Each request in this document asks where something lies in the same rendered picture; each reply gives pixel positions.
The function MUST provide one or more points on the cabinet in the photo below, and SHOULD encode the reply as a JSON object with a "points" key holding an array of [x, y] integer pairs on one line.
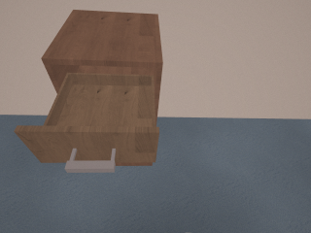
{"points": [[101, 42]]}

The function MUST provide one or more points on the drawer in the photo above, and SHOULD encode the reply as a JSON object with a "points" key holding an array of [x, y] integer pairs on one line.
{"points": [[96, 113]]}

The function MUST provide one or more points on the handle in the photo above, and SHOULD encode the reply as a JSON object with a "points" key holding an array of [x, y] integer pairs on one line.
{"points": [[90, 166]]}

